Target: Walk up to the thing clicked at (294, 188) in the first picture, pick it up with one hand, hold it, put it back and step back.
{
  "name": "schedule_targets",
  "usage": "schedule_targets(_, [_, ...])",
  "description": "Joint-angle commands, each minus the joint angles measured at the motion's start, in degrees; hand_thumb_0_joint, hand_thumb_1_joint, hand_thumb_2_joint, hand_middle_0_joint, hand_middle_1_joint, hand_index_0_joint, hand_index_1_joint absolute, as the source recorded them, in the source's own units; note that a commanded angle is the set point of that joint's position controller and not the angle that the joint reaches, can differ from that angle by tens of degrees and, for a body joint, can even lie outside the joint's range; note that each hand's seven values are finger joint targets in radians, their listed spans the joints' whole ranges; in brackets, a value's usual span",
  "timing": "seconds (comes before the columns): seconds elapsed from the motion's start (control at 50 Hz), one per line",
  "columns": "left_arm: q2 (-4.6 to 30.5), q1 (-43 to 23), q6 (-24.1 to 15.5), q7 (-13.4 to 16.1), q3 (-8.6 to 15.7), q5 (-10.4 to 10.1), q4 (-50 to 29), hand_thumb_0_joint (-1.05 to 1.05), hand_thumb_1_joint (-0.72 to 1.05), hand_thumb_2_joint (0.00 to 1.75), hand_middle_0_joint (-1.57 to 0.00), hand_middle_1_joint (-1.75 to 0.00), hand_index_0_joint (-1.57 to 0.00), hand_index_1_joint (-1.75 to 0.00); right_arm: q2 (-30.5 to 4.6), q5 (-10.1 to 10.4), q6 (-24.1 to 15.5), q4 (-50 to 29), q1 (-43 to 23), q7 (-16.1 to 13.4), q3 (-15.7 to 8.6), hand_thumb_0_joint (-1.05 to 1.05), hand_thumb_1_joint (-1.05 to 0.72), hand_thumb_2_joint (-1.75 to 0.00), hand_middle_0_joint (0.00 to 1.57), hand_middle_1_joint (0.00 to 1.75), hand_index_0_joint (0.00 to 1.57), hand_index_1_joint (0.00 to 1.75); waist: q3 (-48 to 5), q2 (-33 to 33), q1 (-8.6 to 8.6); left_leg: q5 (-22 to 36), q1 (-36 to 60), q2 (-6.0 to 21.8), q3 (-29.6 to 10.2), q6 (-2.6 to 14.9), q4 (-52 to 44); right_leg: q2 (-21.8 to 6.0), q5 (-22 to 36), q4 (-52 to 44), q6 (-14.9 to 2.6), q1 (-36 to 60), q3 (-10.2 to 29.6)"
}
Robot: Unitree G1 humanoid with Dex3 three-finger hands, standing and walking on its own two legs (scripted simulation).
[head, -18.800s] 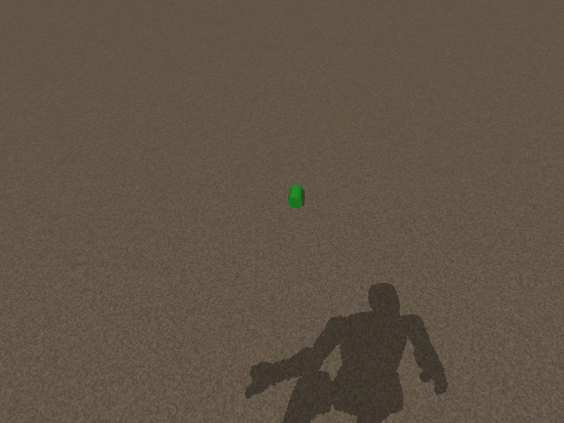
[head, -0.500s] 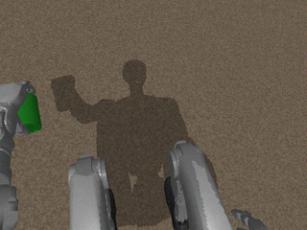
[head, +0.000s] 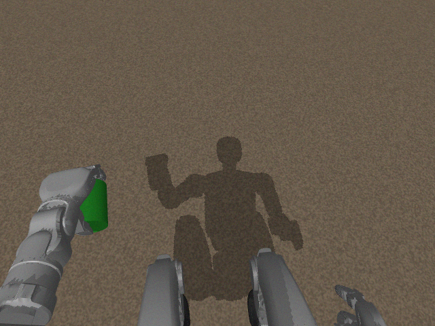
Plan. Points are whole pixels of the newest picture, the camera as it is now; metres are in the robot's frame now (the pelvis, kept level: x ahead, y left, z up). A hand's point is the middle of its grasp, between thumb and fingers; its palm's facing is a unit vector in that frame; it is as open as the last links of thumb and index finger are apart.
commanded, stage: lift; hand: left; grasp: from above
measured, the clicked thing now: (89, 205) +0.39 +0.27 -0.10
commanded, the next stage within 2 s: hold in 0.68 s
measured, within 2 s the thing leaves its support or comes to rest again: neither
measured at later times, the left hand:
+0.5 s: hand (63, 183) +0.37 +0.24 +0.06, palm faces -0.42 -0.10 -0.90, open 12.0 cm
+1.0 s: hand (56, 151) +0.39 +0.22 +0.12, palm faces -0.42 -0.10 -0.90, open 12.0 cm
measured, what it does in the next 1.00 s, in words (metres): rises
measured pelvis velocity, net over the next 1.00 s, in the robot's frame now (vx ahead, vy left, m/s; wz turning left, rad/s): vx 0.07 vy -0.01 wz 0.01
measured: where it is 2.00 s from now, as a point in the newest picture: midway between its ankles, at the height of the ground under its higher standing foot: outside the picture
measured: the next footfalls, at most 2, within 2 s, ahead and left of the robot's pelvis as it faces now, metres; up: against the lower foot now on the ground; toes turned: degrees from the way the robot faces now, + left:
none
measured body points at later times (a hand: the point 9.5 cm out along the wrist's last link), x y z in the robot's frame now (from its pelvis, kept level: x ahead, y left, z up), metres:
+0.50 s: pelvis +0.04 +0.00 +0.13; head +0.10 +0.00 +0.58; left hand +0.39 +0.24 +0.11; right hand +0.14 -0.27 +0.01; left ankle +0.09 +0.12 -0.53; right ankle +0.08 -0.14 -0.53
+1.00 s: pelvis +0.07 -0.01 +0.18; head +0.11 -0.02 +0.63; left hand +0.41 +0.23 +0.17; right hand +0.17 -0.27 +0.06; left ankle +0.09 +0.12 -0.53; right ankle +0.08 -0.14 -0.53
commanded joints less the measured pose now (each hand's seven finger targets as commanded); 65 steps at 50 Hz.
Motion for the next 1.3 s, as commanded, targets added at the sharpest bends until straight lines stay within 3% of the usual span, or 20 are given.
schedule_targets(0.0, [12.52, -14.69, 0.0, 3.03, 4.76, -0.13, -9.85, 0.0, 0.59, 0.86, -0.94, -0.77, -0.95, -0.76, -9.07, 0.19, -2.64, -3.98, 4.53, -1.83, -3.67, 0.0, -0.89, -0.9, 0.2, 0.3, 0.2, 0.3, -23.25, 4.17, -0.91, -0.02, 27.87, -2.13, -0.06, 1.06, -21.46, 2.58, 2.75, -19.66, -3.25, 18.68, -0.02])
schedule_targets(0.06, [8.98, -14.12, 0.22, 3.83, 2.37, 0.16, -7.66, 0.0, 0.6, 0.84, -0.95, -0.76, -0.96, -0.75, -8.9, 0.4, -3.7, -3.43, 4.32, -2.27, -3.84, 0.0, -0.89, -0.9, 0.2, 0.3, 0.2, 0.3, -20.31, 3.84, -0.82, -0.81, 32.53, -1.89, -1.12, 0.59, -26.43, 2.7, 2.79, -22.92, -3.36, 20.97, -0.18])
schedule_targets(0.26, [5.95, -14.9, 0.61, 7.33, 0.38, 1.12, -3.12, 0.0, 0.57, 0.84, -0.93, -0.75, -0.94, -0.75, -8.27, 0.46, -5.61, -2.16, 5.21, -3.12, -4.11, 0.0, -0.89, -0.9, 0.2, 0.3, 0.2, 0.3, -15.84, 2.47, -0.06, 3.87, 43.76, -2.55, 0.28, 0.02, -37.41, 3.02, 6.2, -35.18, -3.18, 33.48, 0.85])
schedule_targets(0.28, [6.57, -14.84, 0.83, 7.92, 0.94, 1.38, -2.87, 0.0, 0.56, 0.87, -0.94, -0.75, -0.93, -0.75, -8.45, 0.46, -5.68, -1.8, 5.51, -3.19, -4.17, 0.0, -0.89, -0.9, 0.2, 0.3, 0.2, 0.3, -15.95, 2.94, 0.1, 4.71, 44.97, -2.41, 0.43, -0.04, -38.3, 2.98, 7.03, -35.87, -3.17, 34.62, 0.96])
schedule_targets(0.32, [4.38, -15.04, 1.53, 8.69, -0.58, 1.4, -1.52, 0.0, 0.55, 0.9, -0.94, -0.75, -0.93, -0.76, -7.98, 0.41, -5.76, -1.23, 5.89, -3.18, -4.15, 0.0, -0.89, -0.9, 0.2, 0.3, 0.2, 0.3, -15.72, 3.47, 0.15, 7.76, 47.89, -2.48, 0.6, -0.38, -40.29, 2.95, 9.65, -37.41, -3.21, 37.06, 0.95])
schedule_targets(0.38, [3.72, -14.8, 2.39, 9.46, -1.51, 1.26, -0.51, 0.0, 0.56, 0.88, -0.94, -0.76, -0.94, -0.76, -7.9, 0.55, -5.79, -0.67, 6.5, -3.22, -4.28, 0.0, -0.89, -0.9, 0.2, 0.3, 0.2, 0.3, -14.81, 0.91, 0.06, 11.87, 49.82, -2.86, 1.61, -0.1, -42.04, 3.02, 12.8, -40.69, -3.01, 41.18, 1.33])
schedule_targets(0.42, [4.57, -14.68, 2.72, 9.61, -0.69, 1.18, 0.31, 0.0, 0.56, 0.91, -0.95, -0.75, -0.94, -0.76, -8.01, 0.4, -5.75, -0.72, 6.48, -3.19, -4.62, 0.0, -0.89, -0.9, 0.2, 0.3, 0.2, 0.3, -14.49, 1.87, 0.85, 13.47, 51.6, -3.06, 2.25, -0.16, -43.54, 2.85, 14.27, -42.49, -2.89, 43.32, 1.54])
schedule_targets(0.46, [1.92, -13.38, 3.26, 9.56, -2.37, 0.91, 1.52, 0.0, 0.56, 0.9, -0.95, -0.75, -0.94, -0.76, -7.6, 0.41, -5.7, -0.58, 6.56, -2.97, -4.51, 0.0, -0.89, -0.9, 0.2, 0.3, 0.2, 0.3, -13.75, 0.88, 0.82, 14.88, 53.26, -2.95, 2.07, -0.21, -45.39, 2.93, 15.51, -43.75, -2.93, 45.29, 1.42])
schedule_targets(0.48, [2.86, -13.89, 3.39, 9.74, -1.79, 0.79, 1.47, 0.0, 0.58, 0.91, -0.96, -0.76, -0.96, -0.76, -7.86, 0.39, -5.55, -0.83, 6.34, -2.95, -4.67, 0.0, -0.89, -0.9, 0.2, 0.3, 0.2, 0.3, -13.47, 0.02, 0.97, 15.33, 53.97, -3.1, 2.39, -0.05, -45.95, 2.82, 16.07, -45.16, -2.68, 46.49, 1.56])
schedule_targets(0.58, [1.3, -13.73, 4.01, 9.3, -2.83, 0.19, 1.95, 0.0, 0.58, 0.94, -0.97, -0.77, -0.96, -0.78, -7.64, 0.41, -5.28, -0.82, 6.58, -2.7, -4.58, 0.0, -0.89, -0.9, 0.2, 0.3, 0.2, 0.3, -11.79, -1.59, 0.8, 17.85, 57.0, -3.33, 2.94, 0.2, -49.27, 2.52, 18.88, -48.83, -2.32, 50.86, 2.1])
schedule_targets(0.66, [1.5, -12.86, 3.77, 9.13, -2.34, -0.2, 1.21, 0.0, 0.57, 0.98, -0.98, -0.76, -0.96, -0.78, -7.82, 0.49, -5.1, -1.26, 6.03, -2.54, -4.93, 0.0, -0.89, -0.9, 0.2, 0.3, 0.2, 0.3, -11.56, -1.45, 1.43, 19.22, 60.26, -3.63, 3.54, 0.15, -51.91, 2.27, 19.98, -51.56, -2.17, 53.91, 2.16])
schedule_targets(0.74, [1.35, -14.2, 3.64, 9.45, -2.39, 0.53, -1.21, 0.0, 0.56, 0.97, -0.97, -0.75, -0.95, -0.77, -7.99, 0.54, -4.86, -1.14, 6.06, -2.44, -5.18, 0.0, -0.89, -0.89, 0.2, 0.3, 0.2, 0.3, -12.37, 0.22, 1.76, 22.14, 63.89, -3.4, 3.66, -0.2, -54.02, 2.52, 22.29, -52.78, -2.45, 55.35, 1.97])
schedule_targets(0.78, [-0.04, -12.65, 3.85, 9.32, -3.45, 0.64, 0.3, 0.0, 0.53, 0.93, -0.94, -0.77, -0.93, -0.78, -7.93, 0.61, -4.64, -1.18, 5.72, -2.32, -5.18, 0.0, -0.89, -0.89, 0.2, 0.3, 0.2, 0.3, -10.51, -2.26, 1.33, 22.63, 64.04, -3.63, 4.03, 0.13, -54.64, 2.39, 23.24, -54.12, -2.07, 57.0, 2.07])
schedule_targets(0.8, [1.64, -13.83, 3.69, 9.31, -2.37, 0.67, -0.83, 0.0, 0.5, 0.93, -0.91, -0.79, -0.9, -0.79, -8.27, 0.65, -4.61, -0.92, 5.8, -2.3, -5.35, 0.0, -0.89, -0.89, 0.2, 0.3, 0.2, 0.3, -11.75, -1.56, 1.65, 23.46, 64.58, -3.78, 4.02, 0.07, -54.9, 2.4, 24.0, -54.38, -2.01, 57.93, 2.24])
schedule_targets(0.84, [1.71, -15.93, 3.78, 9.14, -2.75, 0.98, -2.93, 0.0, 0.51, 0.96, -0.91, -0.81, -0.91, -0.81, -8.19, 0.66, -4.41, -0.89, 5.44, -2.26, -5.41, 0.0, -0.89, -0.89, 0.2, 0.3, 0.2, 0.3, -12.51, 0.77, 2.02, 24.75, 66.66, -3.77, 4.44, -0.16, -55.79, 2.34, 25.08, -54.94, -2.21, 58.46, 2.22])
schedule_targets(0.9, [-0.49, -12.59, 4.3, 8.57, -3.74, 0.78, 0.93, 0.0, 0.51, 0.97, -0.93, -0.77, -0.92, -0.79, -8.13, 0.79, -4.17, -0.73, 5.2, -2.07, -5.36, 0.0, -0.89, -0.89, 0.2, 0.3, 0.2, 0.3, -9.35, -3.22, 1.39, 25.18, 66.44, -3.81, 4.27, 0.15, -56.84, 2.45, 25.86, -56.16, -1.92, 59.25, 2.24])
schedule_targets(1.04, [0.18, -12.21, 4.39, 6.92, -3.4, 1.01, -0.91, 0.0, 0.49, 0.97, -0.92, -0.76, -0.9, -0.78, -8.55, 1.02, -3.59, -1.63, 4.65, -1.58, -5.62, 0.0, -0.89, -0.9, 0.2, 0.3, 0.2, 0.3, -9.63, -2.02, 2.29, 29.44, 69.75, -3.8, 4.65, -0.06, -58.74, 2.62, 29.17, -57.16, -2.18, 62.16, 1.9])
schedule_targets(1.14, [-0.06, -13.26, 4.39, 5.88, -3.86, 0.95, -4.81, 0.0, 0.5, 0.94, -0.92, -0.75, -0.91, -0.76, -8.29, 1.26, -3.02, -2.97, 3.34, -1.43, -5.42, 0.0, -0.89, -0.89, 0.2, 0.3, 0.2, 0.3, -8.63, -1.28, 2.72, 27.58, 70.65, -4.06, 5.12, 0.03, -60.47, 2.36, 27.84, -58.77, -2.19, 62.91, 2.39])
schedule_targets(1.24, [0.08, -10.79, 4.89, 4.55, -3.66, 1.47, -4.54, 0.0, 0.51, 0.95, -0.92, -0.75, -0.91, -0.76, -8.19, 1.31, -2.39, -3.57, 3.31, -1.25, -5.54, 0.0, -0.89, -0.89, 0.2, 0.3, 0.2, 0.3, -9.15, -1.71, 3.2, 32.27, 72.74, -3.88, 5.22, 0.19, -60.86, 2.46, 31.96, -58.92, -2.15, 65.21, 2.02])
schedule_targets(1.28, [1.15, -13.24, 4.58, 4.18, -3.26, 1.16, -7.03, 0.0, 0.51, 0.93, -0.92, -0.74, -0.91, -0.75, -8.51, 1.34, -2.21, -3.68, 3.2, -1.24, -5.66, 0.0, -0.89, -0.89, 0.2, 0.3, 0.2, 0.3, -9.88, -1.49, 3.22, 33.16, 73.85, -3.76, 5.31, 0.2, -61.3, 2.5, 32.84, -59.38, -2.05, 66.07, 1.86])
